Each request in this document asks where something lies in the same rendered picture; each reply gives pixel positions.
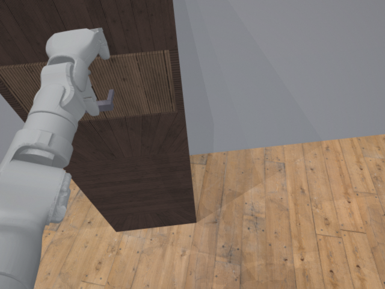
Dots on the cabinet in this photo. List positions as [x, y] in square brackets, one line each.
[134, 169]

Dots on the robot left hand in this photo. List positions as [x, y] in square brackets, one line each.
[85, 44]

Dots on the robot left forearm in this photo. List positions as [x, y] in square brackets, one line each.
[47, 135]

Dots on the handle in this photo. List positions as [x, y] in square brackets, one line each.
[106, 105]

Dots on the robot left upper arm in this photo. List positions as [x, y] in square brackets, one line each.
[31, 197]

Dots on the drawer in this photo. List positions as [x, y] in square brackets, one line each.
[142, 83]

